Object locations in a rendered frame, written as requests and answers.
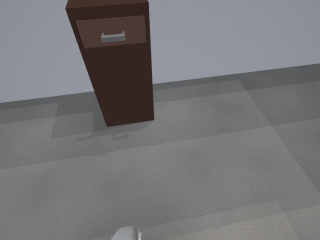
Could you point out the left robot thigh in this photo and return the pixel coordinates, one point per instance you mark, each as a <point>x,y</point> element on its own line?
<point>127,233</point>

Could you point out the handle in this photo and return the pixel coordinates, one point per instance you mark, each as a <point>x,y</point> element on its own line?
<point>113,37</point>

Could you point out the cabinet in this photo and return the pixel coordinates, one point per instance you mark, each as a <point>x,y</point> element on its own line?
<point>121,75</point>

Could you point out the drawer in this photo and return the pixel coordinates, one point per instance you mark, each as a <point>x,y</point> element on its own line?
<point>90,31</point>

